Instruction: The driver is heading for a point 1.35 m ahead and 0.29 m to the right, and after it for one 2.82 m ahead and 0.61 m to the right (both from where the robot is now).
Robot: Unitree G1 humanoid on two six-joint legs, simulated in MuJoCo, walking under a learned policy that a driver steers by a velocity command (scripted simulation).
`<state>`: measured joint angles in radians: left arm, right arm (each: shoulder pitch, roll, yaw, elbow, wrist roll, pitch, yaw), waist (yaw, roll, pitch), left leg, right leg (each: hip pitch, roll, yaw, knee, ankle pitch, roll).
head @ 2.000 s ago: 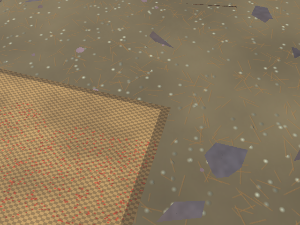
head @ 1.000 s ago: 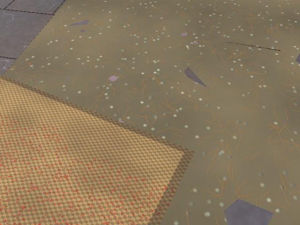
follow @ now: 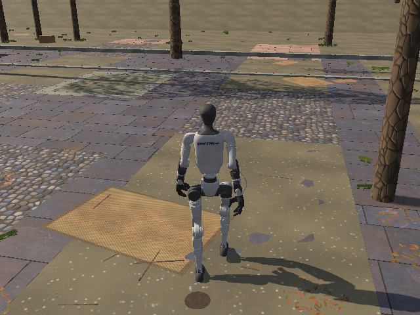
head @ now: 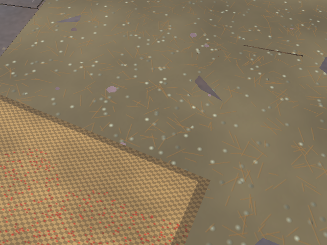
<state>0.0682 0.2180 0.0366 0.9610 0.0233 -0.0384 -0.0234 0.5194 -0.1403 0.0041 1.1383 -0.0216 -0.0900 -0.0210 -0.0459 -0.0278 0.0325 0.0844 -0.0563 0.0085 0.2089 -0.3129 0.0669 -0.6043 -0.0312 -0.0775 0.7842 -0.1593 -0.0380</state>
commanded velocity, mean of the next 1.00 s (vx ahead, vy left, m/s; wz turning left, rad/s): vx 0.14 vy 0.00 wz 0.00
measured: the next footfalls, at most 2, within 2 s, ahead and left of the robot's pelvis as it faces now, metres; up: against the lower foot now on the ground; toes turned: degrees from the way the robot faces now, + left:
right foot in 0.10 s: +0.22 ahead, -0.07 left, +0.00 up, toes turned -3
left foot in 0.46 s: +0.18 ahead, +0.11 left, +0.00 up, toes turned +1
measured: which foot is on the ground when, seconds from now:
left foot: down 0.00-0.10, up 0.12-0.44, down 0.46-1.00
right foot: up 0.00-0.08, down 0.10-0.78, up 0.80-0.98, down 1.00-1.00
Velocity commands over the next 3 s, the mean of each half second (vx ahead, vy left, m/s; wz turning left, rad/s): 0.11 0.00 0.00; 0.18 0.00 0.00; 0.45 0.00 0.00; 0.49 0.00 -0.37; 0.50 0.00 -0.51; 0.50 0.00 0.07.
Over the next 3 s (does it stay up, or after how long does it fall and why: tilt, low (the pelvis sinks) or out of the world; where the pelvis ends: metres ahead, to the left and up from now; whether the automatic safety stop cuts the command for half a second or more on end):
stays up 1.28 -0.26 0.00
